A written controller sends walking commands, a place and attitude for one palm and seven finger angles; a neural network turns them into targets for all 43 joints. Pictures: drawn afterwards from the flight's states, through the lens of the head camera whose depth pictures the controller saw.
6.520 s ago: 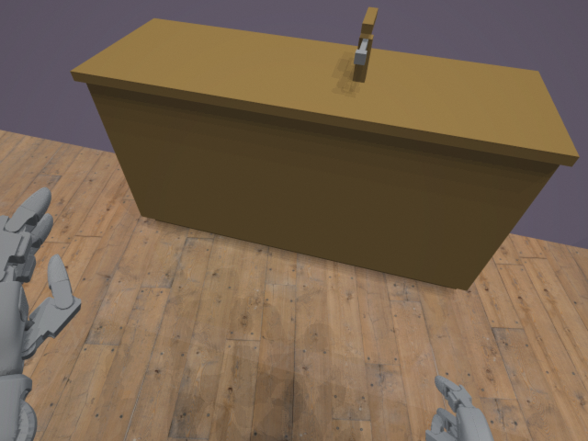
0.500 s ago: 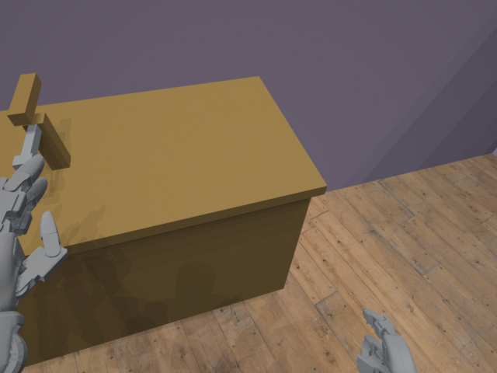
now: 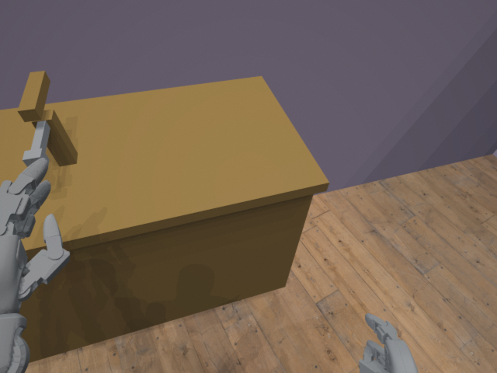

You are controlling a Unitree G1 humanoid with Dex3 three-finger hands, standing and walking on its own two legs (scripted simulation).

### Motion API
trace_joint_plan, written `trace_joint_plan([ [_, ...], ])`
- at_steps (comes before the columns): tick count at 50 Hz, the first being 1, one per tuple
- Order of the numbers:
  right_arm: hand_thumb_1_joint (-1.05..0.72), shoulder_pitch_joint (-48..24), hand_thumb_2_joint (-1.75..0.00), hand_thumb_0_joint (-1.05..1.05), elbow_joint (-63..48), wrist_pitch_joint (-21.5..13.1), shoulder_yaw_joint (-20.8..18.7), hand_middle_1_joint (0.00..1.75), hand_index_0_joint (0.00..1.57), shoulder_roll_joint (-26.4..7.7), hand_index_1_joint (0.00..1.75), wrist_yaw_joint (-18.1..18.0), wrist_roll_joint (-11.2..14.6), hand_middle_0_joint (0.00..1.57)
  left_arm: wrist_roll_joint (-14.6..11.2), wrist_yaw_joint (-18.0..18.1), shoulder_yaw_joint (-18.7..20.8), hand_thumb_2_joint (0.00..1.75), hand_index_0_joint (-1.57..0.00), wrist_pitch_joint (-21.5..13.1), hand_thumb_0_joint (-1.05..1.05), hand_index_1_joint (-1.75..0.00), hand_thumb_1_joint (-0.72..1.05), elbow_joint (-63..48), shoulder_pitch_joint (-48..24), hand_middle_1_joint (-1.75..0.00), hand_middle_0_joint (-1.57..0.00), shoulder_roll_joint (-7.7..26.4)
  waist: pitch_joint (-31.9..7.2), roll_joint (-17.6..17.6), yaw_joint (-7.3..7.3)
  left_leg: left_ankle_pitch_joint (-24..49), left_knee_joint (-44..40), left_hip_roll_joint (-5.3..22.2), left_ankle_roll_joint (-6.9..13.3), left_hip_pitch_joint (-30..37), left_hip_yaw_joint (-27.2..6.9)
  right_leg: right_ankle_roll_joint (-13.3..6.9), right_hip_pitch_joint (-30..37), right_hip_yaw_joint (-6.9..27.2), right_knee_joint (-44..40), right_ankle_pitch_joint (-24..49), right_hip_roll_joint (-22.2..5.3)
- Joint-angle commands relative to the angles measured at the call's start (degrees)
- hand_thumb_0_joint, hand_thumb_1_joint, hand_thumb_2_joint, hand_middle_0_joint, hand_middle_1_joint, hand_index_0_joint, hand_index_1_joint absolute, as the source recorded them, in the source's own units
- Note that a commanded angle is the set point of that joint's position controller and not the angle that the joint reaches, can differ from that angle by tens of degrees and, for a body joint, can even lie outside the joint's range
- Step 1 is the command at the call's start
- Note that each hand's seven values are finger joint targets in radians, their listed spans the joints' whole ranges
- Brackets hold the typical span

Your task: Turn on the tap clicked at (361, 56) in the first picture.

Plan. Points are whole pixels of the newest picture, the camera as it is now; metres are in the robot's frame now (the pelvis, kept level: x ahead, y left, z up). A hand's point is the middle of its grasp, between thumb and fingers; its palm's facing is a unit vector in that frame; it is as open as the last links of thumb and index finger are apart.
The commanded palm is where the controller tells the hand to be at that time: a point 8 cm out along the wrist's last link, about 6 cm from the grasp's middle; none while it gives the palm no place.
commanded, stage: shuffle to correct the standing spot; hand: left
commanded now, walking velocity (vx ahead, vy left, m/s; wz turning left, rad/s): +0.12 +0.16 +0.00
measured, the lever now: (36, 159) +0.42 +0.42 +0.09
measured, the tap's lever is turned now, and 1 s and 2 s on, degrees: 0 0 0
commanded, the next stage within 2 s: come to a stop and stand still in 0.64 s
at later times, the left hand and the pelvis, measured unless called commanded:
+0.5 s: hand (51, 230) +0.24 +0.27 +0.15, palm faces +0.37 -0.84 -0.40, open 7.4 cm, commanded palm +0.19 +0.32 +0.17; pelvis +0.03 +0.03 -0.03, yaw +1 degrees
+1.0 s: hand (41, 214) +0.26 +0.29 +0.16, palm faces +0.42 -0.81 -0.42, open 7.4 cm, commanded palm +0.21 +0.32 +0.17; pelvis +0.06 +0.04 -0.02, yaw +1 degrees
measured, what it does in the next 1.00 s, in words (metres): steps on the spot: right foot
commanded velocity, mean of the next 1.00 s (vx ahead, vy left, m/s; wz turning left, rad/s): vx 0.09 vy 0.11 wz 0.00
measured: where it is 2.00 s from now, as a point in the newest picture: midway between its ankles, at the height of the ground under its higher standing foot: outside the picture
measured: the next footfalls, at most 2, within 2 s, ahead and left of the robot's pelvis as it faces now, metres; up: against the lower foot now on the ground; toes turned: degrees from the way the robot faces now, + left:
right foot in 0.88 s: +0.15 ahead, -0.04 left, +0.00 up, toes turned -6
left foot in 1.18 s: +0.15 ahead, +0.16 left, +0.00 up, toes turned -4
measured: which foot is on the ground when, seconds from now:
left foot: down 0.00-0.90, up 0.92-1.00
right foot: down 0.00-0.56, up 0.58-0.86, down 0.88-1.00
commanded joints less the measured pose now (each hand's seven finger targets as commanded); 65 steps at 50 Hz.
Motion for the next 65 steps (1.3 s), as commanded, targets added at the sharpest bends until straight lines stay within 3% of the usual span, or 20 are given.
trace_joint_plan([
  [1, -0.90, -5.61, -0.90, 0.00, -9.03, -3.58, -3.25, 0.30, 0.20, -7.24, 0.30, -0.01, -0.24, 0.20, -0.47, 1.35, 6.83, 0.90, -0.20, -4.16, 0.00, -0.30, 0.90, -11.56, -3.17, -0.30, -0.20, 9.66, -5.63, 0.49, -0.39, -3.15, -0.34, 1.37, -0.49, 0.00, 0.08, -0.86, -0.69, 2.98, -2.16, -3.64, -4.45],
  [16, -0.90, -4.15, -0.90, 0.00, -8.66, -4.70, -3.63, 0.30, 0.20, -7.80, 0.30, 0.82, -0.21, 0.20, 0.08, 1.84, 8.21, 0.90, -0.20, -6.60, 0.00, -0.30, 0.90, -15.19, -3.59, -0.30, -0.20, 9.97, -6.76, 5.99, -0.61, 8.76, 2.13, 7.91, 2.42, -1.90, -9.35, -0.87, -2.31, -0.98, 16.42, -3.07, -3.45],
  [21, -0.90, -3.98, -0.90, 0.00, -8.73, -3.59, -4.20, 0.30, 0.20, -7.33, 0.30, 1.55, 0.61, 0.20, -0.20, 2.24, 9.75, 0.90, -0.20, -7.00, 0.00, -0.30, 0.90, -13.94, -1.44, -0.30, -0.20, 10.89, -8.44, -6.44, -0.75, 3.79, 16.46, 1.97, 0.05, -11.83, -0.05, -6.43, 6.68, 11.38, 12.08, 9.14, -13.60],
  [24, -0.90, -4.36, -0.90, 0.00, -8.24, -2.72, -4.30, 0.30, 0.20, -7.26, 0.30, 1.96, 0.88, 0.20, -0.25, 2.54, 11.49, 0.90, -0.20, -7.20, 0.00, -0.30, 0.90, -15.33, -4.02, -0.30, -0.20, 12.80, -6.17, -4.66, -1.34, 0.88, 16.27, 1.74, -0.28, -9.53, 1.68, -7.44, 2.35, 13.54, 14.60, 11.44, -16.66],
  [27, -0.90, -3.58, -0.90, 0.00, -8.67, -2.42, -4.18, 0.30, 0.20, -7.71, 0.30, 1.50, 0.77, 0.20, -0.52, 2.13, 10.55, 0.90, -0.20, -6.95, 0.00, -0.30, 0.90, -18.64, -4.87, -0.30, -0.20, 11.86, -7.29, 12.30, -3.23, 22.52, 0.24, 9.96, 1.53, 11.45, -14.75, 0.81, -18.21, -3.15, 36.33, -6.25, -1.80],
  [29, -0.90, -4.49, -0.90, 0.00, -8.86, -3.45, -4.07, 0.30, 0.20, -7.03, 0.30, 1.95, -0.90, 0.20, 0.34, 1.96, 10.57, 0.90, -0.20, -7.08, 0.00, -0.30, 0.90, -21.71, -7.02, -0.30, -0.20, 13.74, -6.73, 12.92, -2.81, 31.35, -3.20, 15.23, 2.10, 19.70, -23.99, 0.06, -29.95, 0.66, 49.84, -22.82, -1.39],
  [31, -0.90, -2.89, -0.90, 0.00, -8.18, -3.28, -4.80, 0.30, 0.20, -7.35, 0.30, 2.25, -0.32, 0.20, 0.50, 1.96, 8.95, 0.90, -0.20, -6.39, 0.00, -0.30, 0.90, -17.63, -1.47, -0.30, -0.20, 10.42, -5.66, 3.11, -2.36, 29.57, -1.03, 14.26, 5.45, 17.56, -17.55, -0.14, -31.00, 0.00, 50.19, -17.60, -3.36],
  [37, -0.90, -2.95, -0.90, 0.00, -8.34, -3.30, -3.79, 0.30, 0.20, -6.98, 0.30, 1.43, 0.01, 0.20, -0.24, 1.57, 10.41, 0.90, -0.20, -6.28, 0.00, -0.30, 0.90, -16.07, 4.04, -0.30, -0.20, 11.01, -4.63, 7.16, -1.20, 23.64, -3.39, 10.10, 3.22, 5.44, -7.30, 0.19, -19.19, -5.42, 33.31, -9.33, -3.59],
  [42, -0.90, -4.35, -0.90, 0.00, -9.44, -3.26, -3.48, 0.30, 0.20, -7.05, 0.30, 0.39, -0.43, 0.20, -1.31, 1.94, 12.11, 0.90, -0.20, -5.72, 0.00, -0.30, 0.90, -14.23, 1.55, -0.30, -0.20, 12.20, -9.13, 3.06, 0.77, 31.33, 6.09, 8.93, -4.71, -3.54, -4.91, -1.67, 4.94, -6.48, 9.56, 2.75, -2.81],
  [44, -0.90, -4.25, -0.90, 0.00, -9.33, -2.88, -3.81, 0.30, 0.20, -6.89, 0.30, 1.04, 0.68, 0.20, -0.86, 2.18, 11.11, 0.90, -0.20, -5.62, 0.00, -0.30, 0.90, -12.27, 0.68, -0.30, -0.20, 11.36, -15.01, -10.83, 0.80, 8.96, 35.72, 1.33, -6.02, -19.40, -0.62, -11.67, 20.12, 14.25, 7.83, 19.07, -19.30],
  [45, -0.90, -3.01, -0.90, 0.00, -9.31, -3.39, -4.62, 0.30, 0.20, -8.31, 0.30, 1.30, 0.58, 0.20, -1.79, 2.18, 12.33, 0.90, -0.20, -6.25, 0.00, -0.30, 0.90, -10.80, -0.01, -0.30, -0.20, 11.37, -11.27, -13.63, -0.91, -17.89, 46.59, -0.16, -3.04, -22.02, -0.19, -15.36, 10.91, 26.45, 2.91, 19.30, -28.10],
  [47, -0.90, -2.80, -0.90, 0.00, -9.31, -2.11, -4.26, 0.30, 0.20, -7.54, 0.30, 2.11, 0.70, 0.20, -0.89, 1.89, 10.11, 0.90, -0.20, -5.65, 0.00, -0.30, 0.90, -13.24, -2.20, -0.30, -0.20, 9.86, -4.79, -11.36, -0.92, -17.23, 45.15, 4.69, -2.27, -17.76, -4.25, -12.06, -4.59, 22.87, -1.60, -6.89, -25.11],
  [49, -0.90, -5.70, -0.90, 0.00, -7.86, -1.27, -2.71, 0.30, 0.20, -6.05, 0.30, 1.17, 0.07, 0.20, 0.18, 2.65, 8.79, 0.90, -0.20, -5.31, 0.00, -0.30, 0.90, -17.16, -6.28, -0.30, -0.20, 10.04, -4.16, -4.74, -1.16, -14.94, 33.45, 5.93, -1.44, -9.38, 0.43, -9.20, -11.53, 13.06, -1.47, -9.28, -20.69],
  [50, -0.90, 3.49, -0.90, 0.00, -2.85, -6.83, -3.14, 0.30, 0.20, -1.71, 0.30, 0.64, -2.31, 0.20, 3.91, 2.88, 38.33, 0.90, -0.20, -10.63, 0.00, -0.30, 0.90, -25.33, -60.03, -0.30, -0.20, 49.57, 0.75, -18.07, -2.26, -9.33, 35.23, -4.44, -4.68, -13.83, 11.37, -0.67, -10.58, 11.97, -8.31, 18.08, -7.71],
  [51, -0.90, -3.61, -0.90, 0.00, -2.16, -8.91, -1.37, 0.30, 0.20, -1.44, 0.30, 0.70, -1.12, 0.20, 1.36, 0.93, 17.15, 0.90, -0.20, -9.48, 0.00, -0.30, 0.90, 7.75, -27.72, -0.30, -0.20, 17.50, -8.36, -8.20, 0.67, -7.25, 28.10, -2.19, -1.99, -5.33, -0.17, -4.68, -6.60, 11.35, 0.69, 13.48, -13.73],
  [52, -0.90, -3.04, -0.90, 0.00, -6.18, -9.32, -2.39, 0.30, 0.20, -3.85, 0.30, 1.31, 0.10, 0.20, 0.84, 0.76, 8.05, 0.90, -0.20, -9.45, 0.00, -0.30, 0.90, 1.39, -21.22, -0.30, -0.20, 10.07, -3.98, 0.05, 1.96, -8.91, 20.41, -0.16, -2.15, -5.61, 4.81, -4.72, -2.67, 12.98, -1.25, 10.09, -14.21],
  [58, -0.90, -3.19, -0.90, 0.00, -6.34, -9.53, -3.12, 0.30, 0.20, -6.51, 0.30, 2.87, 0.07, 0.20, -0.10, 2.26, 5.61, 0.90, -0.20, -9.98, 0.00, -0.30, 0.90, -8.70, -12.37, -0.30, -0.20, 10.22, -2.76, -6.84, 1.56, -7.50, 4.25, 0.99, -1.11, 2.92, 4.18, -4.81, -8.26, 7.69, -3.67, -17.58, -13.29],
  [60, -0.90, -3.77, -0.90, 0.00, -7.31, -8.50, -3.21, 0.30, 0.20, -7.62, 0.30, 2.52, 0.56, 0.20, -0.46, 1.79, 7.76, 0.90, -0.20, -9.91, 0.00, -0.30, 0.90, -8.66, -11.06, -0.30, -0.20, 11.39, -0.69, -1.42, 0.83, -9.82, -4.10, 5.97, 0.50, 0.20, -3.73, -2.85, -9.83, 3.29, 4.60, -18.79, -7.93],
  [62, -0.90, -4.93, -0.90, 0.00, -8.54, -8.21, -2.35, 0.30, 0.20, -6.98, 0.30, 2.56, 0.60, 0.20, 0.13, 1.02, 10.69, 0.90, -0.20, -11.08, 0.00, -0.30, 0.90, -10.10, -12.51, -0.30, -0.20, 13.74, 2.33, 14.72, 0.87, -26.99, -17.73, 13.45, 3.06, -10.58, -17.70, -0.16, -7.70, -0.28, 21.07, -14.89, -1.52],
  [65, -0.90, -5.20, -0.90, 0.00, -9.22, -8.73, -2.85, 0.30, 0.20, -6.19, 0.30, 3.05, -0.21, 0.20, 0.94, -0.07, 12.04, 0.90, -0.20, -12.45, 0.00, -0.30, 0.90, -13.27, -14.05, -0.30, -0.20, 15.76, -2.96, 8.43, 0.90, -8.88, -10.77, 12.48, 3.27, -2.47, -12.53, -0.16, -8.87, -0.24, 21.92, -10.91, -2.55],
])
